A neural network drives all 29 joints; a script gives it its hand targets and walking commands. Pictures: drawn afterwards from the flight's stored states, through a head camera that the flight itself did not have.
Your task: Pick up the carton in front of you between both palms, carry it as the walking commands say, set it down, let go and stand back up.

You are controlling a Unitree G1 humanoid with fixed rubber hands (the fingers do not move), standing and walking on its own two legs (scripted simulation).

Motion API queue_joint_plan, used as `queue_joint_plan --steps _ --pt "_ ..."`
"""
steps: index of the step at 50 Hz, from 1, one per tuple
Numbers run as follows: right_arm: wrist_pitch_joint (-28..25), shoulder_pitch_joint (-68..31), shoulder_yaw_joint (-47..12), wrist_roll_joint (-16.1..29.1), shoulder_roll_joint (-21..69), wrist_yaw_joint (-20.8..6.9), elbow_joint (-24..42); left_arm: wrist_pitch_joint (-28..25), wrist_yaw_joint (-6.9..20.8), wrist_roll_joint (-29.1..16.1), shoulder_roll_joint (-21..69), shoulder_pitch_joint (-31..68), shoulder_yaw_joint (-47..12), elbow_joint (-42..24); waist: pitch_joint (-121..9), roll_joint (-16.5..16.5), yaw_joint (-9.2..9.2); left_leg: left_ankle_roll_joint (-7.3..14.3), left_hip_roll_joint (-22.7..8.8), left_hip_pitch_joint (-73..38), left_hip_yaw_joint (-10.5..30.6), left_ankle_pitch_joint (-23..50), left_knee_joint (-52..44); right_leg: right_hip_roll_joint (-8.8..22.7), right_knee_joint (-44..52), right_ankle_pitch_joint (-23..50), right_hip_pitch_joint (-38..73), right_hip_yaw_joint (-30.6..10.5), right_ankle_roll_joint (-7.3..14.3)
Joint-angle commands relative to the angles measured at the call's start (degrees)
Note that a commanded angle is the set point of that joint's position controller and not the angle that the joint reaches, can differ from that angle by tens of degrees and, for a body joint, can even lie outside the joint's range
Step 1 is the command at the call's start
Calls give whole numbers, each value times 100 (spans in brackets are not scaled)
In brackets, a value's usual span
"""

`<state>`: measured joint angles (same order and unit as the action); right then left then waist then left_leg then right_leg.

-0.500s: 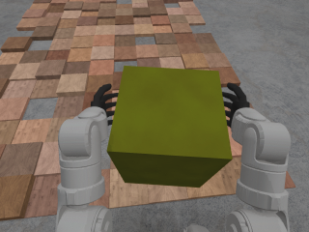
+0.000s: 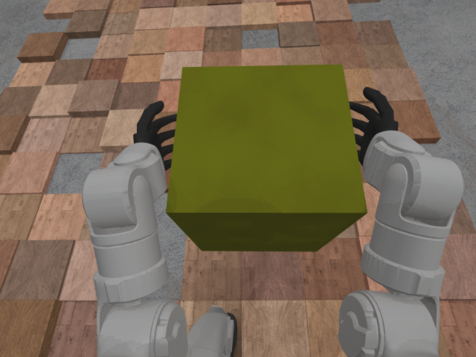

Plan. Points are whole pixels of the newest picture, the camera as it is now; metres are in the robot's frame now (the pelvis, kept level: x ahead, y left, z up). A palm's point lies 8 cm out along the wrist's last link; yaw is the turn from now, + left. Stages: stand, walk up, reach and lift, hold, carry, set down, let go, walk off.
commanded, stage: carry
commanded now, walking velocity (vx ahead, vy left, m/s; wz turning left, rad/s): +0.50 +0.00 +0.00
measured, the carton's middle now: (259, 173) +0.40 +0.03 +0.04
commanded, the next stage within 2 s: none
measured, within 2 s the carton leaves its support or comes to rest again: neither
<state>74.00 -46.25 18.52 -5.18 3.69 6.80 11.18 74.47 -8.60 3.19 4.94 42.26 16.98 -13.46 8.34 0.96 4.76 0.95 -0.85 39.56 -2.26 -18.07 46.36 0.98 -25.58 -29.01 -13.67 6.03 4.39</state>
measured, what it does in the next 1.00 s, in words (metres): walks ahead: left foot, then right foot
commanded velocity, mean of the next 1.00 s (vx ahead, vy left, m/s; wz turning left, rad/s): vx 0.50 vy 0.00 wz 0.00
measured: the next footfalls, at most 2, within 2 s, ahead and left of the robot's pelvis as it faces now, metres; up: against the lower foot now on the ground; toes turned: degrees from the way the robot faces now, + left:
left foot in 0.06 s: +0.23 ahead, +0.10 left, +0.01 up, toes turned +2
right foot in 0.42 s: +0.46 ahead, -0.06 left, +0.02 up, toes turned -5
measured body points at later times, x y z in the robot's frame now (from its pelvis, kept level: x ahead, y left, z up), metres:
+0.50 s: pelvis +0.35 +0.02 +0.01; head +0.40 +0.01 +0.46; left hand +0.74 +0.16 +0.16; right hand +0.75 -0.15 +0.17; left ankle +0.20 +0.11 -0.65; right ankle +0.42 -0.05 -0.71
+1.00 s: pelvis +0.65 +0.07 +0.02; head +0.74 +0.08 +0.46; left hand +1.05 +0.21 +0.10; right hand +1.04 -0.09 +0.10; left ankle +0.67 +0.15 -0.72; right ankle +0.57 -0.05 -0.64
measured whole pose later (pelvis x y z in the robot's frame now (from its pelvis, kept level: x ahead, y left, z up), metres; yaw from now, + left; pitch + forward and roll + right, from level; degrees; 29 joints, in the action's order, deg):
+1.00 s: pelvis +0.65 +0.07 +0.02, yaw +1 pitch +7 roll +0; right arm 67.3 -38.4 13.4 -4.6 2.7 8.2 -0.8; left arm 70.4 -7.5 2.4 0.3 40.2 13.7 1.9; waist 4.4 -0.7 -3.3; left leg 4.8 2.3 20.2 -5.2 -23.7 22.8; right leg 0.9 -62.7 -27.2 -29.2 0.7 0.4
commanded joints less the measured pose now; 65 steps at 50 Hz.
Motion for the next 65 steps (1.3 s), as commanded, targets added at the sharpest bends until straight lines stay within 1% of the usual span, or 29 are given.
queue_joint_plan --steps 1,3,4,5,9,14,18,20,21,22,23,24,27,32,39,41,42,43,44,45,46,50,56,58,59,60,61,62,65 --pt "-95 -3301 -4086 1736 4744 -750 306 -151 1317 -2668 4945 4620 -4455 -923 -3853 -1181 -406 0 577 -2175 -1016 1320 -1587 745 -371 4509 1793 -188 330" --pt "-70 -3208 -4222 1879 4597 -856 110 -117 1381 -2570 4703 4512 -4541 -611 -4309 -451 -1063 141 453 -4424 -1027 1529 -1873 437 -2069 4521 754 142 126" --pt "-56 -3134 -4267 1958 4516 -922 -120 -53 1408 -2508 4576 4464 -4502 -462 -5123 719 -1063 909 -1109 -6075 1576 1571 -1500 106 -3529 2353 -764 -94 -127" --pt "-28 -3180 -4320 2095 4581 -988 -332 11 1423 -2464 4530 4486 -4444 -292 -5322 1663 -1136 1470 -1734 -6931 3336 2400 -1837 -581 -4712 -288 -2085 -442 -268" --pt "52 -3945 -4623 2870 5445 -1304 -133 19 1347 -2096 4773 4437 -4032 144 -4068 251 -1111 1174 -1464 -6235 2301 4193 -1753 -114 -4929 318 -3415 -742 -140" --pt "36 -4571 -4623 3331 5764 -1413 -7 -55 1110 -1520 4621 4213 -3615 372 -3836 290 -1033 1081 -1384 -5595 1686 3922 -2054 -220 -2608 247 -2820 -350 -243" --pt "58 -4405 -4459 3261 5650 -1460 -608 -25 1029 -1327 4380 4116 -3552 717 -3441 687 -874 647 -1001 -4496 682 4213 -2084 -567 -850 1611 -1292 310 -120" --pt "69 -4197 -4335 3119 5620 -1481 -1026 11 1091 -1428 4445 4151 -3576 966 -3595 578 -545 272 -841 -3798 137 4782 -1357 -654 -76 2459 358 524 84" --pt "70 -4160 -4270 3033 5610 -1484 -1216 30 1146 -1528 4517 4117 -3576 1091 -3769 469 -318 78 -757 -3176 60 4069 -855 -312 -72 2435 1364 259 215" --pt "88 -4208 -4188 2954 5625 -1487 -1378 46 1210 -1618 4534 4077 -3578 1176 -4127 -238 -64 -66 -502 -2103 47 2345 307 786 83 1805 2524 -1218 565" --pt "120 -4240 -4021 2850 5652 -1490 -1457 23 1262 -1658 4552 4218 -3534 1336 -4436 -1686 -23 -187 442 -558 79 -1126 1945 2120 178 2707 3493 -3511 1453" --pt "142 -4293 -3945 2767 5639 -1478 -1597 20 1311 -1815 4763 4205 -3587 1434 -4221 -1597 36 30 322 129 472 -1462 2821 2087 151 2856 3496 -3705 1660" --pt "101 -4268 -3752 2559 5780 -1344 -1407 -27 1435 -2489 5539 5226 -3938 758 -3551 -325 7 133 -84 370 525 -549 2156 1612 170 4056 2692 -2491 1071" --pt "13 -3316 -3425 1870 5548 -1053 -1650 -44 1561 -2950 5992 5217 -4100 676 -3643 -601 -14 -17 -21 76 137 -196 301 1399 313 4529 2727 -1764 837" --pt "-347 -3023 -3746 1748 5882 -1173 -1833 -488 1822 -2809 6323 4508 -4152 1458 -3246 -984 50 46 252 -1132 -511 2093 -1978 869 -66 5264 2245 -499 287" --pt "-436 -2985 -3838 1880 5962 -1223 -1855 -592 1807 -2779 6308 4352 -4232 1510 -3300 -947 -232 198 183 -2213 -568 2716 -2664 783 -770 5312 1939 -210 55" --pt "-511 -3057 -3875 1865 5921 -1219 -1801 -606 1796 -2780 6335 4480 -4226 1511 -3775 -169 -350 437 171 -3837 -691 3090 -2460 546 -1782 5283 1148 3 -158" --pt "-572 -2878 -3933 1913 5952 -1221 -1809 -642 1777 -2793 6265 4545 -4277 1348 -4120 143 -679 634 -281 -5373 -219 3329 -2282 453 -2682 4111 -106 15 -300" --pt "-633 -2798 -4014 2029 5967 -1220 -1727 -652 1755 -2814 6339 4498 -4352 1230 -4183 884 -865 914 -908 -6694 792 3924 -2066 138 -3497 909 -1822 -225 -377" --pt "-658 -2833 -4076 2162 5939 -1212 -1543 -646 1710 -2809 6356 4425 -4330 1207 -4381 1305 -968 1301 -1553 -7620 1910 4308 -1776 -218 -4382 -473 -3162 -423 -474" --pt "-658 -3012 -4196 2351 5961 -1221 -1235 -673 1628 -2722 6243 4253 -4257 1109 -4457 818 -1048 1446 -1714 -7480 2349 3436 -2012 -186 -4725 -355 -3627 -558 -412" --pt "-663 -3764 -4715 3047 6218 -1245 52 -686 1245 -2171 5714 3887 -4089 460 -4164 396 -1014 1025 -1327 -6180 1560 2367 -2339 -8 -3327 354 -3032 -549 -423" --pt "-621 -3152 -4987 3150 5940 -1476 -264 -705 1079 -1422 4960 3012 -4095 465 -3829 794 -613 674 -850 -4515 447 2646 -2374 -295 -702 1827 -812 89 -397" --pt "-638 -2895 -5023 3035 5959 -1538 -737 -705 1217 -1514 5016 2918 -4224 756 -3998 490 -80 488 -725 -3811 -138 4045 -1301 -372 -236 2633 859 451 -142" --pt "-669 -2867 -5026 2919 5944 -1550 -899 -704 1323 -1635 5065 2735 -4253 953 -4109 115 305 345 -493 -3177 -327 3611 -216 -273 86 2711 1879 497 -161" --pt "-708 -2903 -4936 2764 5894 -1551 -1041 -711 1452 -1808 5221 2688 -4313 1074 -3926 -555 461 280 -85 -1779 -166 140 1087 331 -56 2530 2795 -243 -244" --pt "-652 -2670 -4778 2642 5943 -1560 -1378 -716 1544 -1912 5148 2688 -4283 1385 -4051 -1461 19 122 375 -178 121 -1329 2277 1470 -346 3470 3733 -2430 492" --pt "-641 -2435 -4591 2397 5780 -1500 -1424 -730 1630 -2070 5313 2797 -4364 1494 -4096 -1652 -22 158 352 592 289 -1184 3252 2000 202 2540 3653 -3532 1181" --pt "-677 -2745 -4343 2153 5741 -1334 -1396 -802 1826 -2689 5909 3841 -4640 1166 -3264 -237 -188 69 -84 779 269 -776 3255 1685 388 3043 2296 -2625 1032"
